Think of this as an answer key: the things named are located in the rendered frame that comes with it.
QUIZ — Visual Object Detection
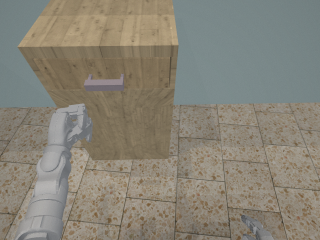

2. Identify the cabinet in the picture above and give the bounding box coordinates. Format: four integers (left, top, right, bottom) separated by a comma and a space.
18, 0, 179, 161

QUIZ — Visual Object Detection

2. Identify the right robot hand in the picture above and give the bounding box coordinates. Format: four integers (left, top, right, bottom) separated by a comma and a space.
241, 214, 274, 240

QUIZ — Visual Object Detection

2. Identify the handle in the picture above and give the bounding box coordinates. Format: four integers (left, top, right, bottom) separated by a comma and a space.
84, 74, 125, 91

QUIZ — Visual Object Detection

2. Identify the left robot hand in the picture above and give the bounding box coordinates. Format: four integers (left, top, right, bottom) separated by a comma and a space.
48, 103, 93, 151

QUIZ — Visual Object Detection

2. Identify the robot left forearm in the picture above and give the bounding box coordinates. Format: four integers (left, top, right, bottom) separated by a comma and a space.
14, 144, 72, 240

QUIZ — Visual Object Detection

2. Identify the drawer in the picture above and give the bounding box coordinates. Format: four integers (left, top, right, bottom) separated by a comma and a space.
33, 57, 170, 90

